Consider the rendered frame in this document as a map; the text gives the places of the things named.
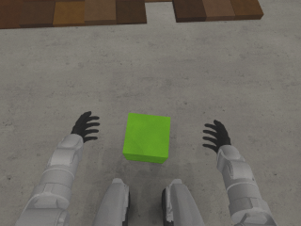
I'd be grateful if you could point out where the left robot shin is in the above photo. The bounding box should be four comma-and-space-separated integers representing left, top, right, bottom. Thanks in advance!
106, 178, 127, 221

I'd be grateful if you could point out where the left robot forearm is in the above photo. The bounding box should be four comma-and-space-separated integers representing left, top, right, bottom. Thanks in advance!
14, 134, 84, 226

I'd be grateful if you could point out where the right robot thigh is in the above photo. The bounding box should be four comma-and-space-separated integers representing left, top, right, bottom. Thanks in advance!
166, 183, 205, 226

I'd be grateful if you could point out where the carton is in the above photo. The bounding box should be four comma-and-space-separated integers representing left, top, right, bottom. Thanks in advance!
122, 112, 170, 164

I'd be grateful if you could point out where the left robot upper arm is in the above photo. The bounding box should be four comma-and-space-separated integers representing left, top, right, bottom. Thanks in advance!
16, 208, 70, 226

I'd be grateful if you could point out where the right robot forearm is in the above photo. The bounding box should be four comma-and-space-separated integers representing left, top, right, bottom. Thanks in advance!
216, 145, 278, 226

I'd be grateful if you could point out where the robot right hand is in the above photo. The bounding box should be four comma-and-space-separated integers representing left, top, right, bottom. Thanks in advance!
202, 120, 231, 154

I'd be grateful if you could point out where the robot left hand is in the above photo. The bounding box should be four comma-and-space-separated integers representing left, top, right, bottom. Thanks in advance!
71, 111, 100, 143

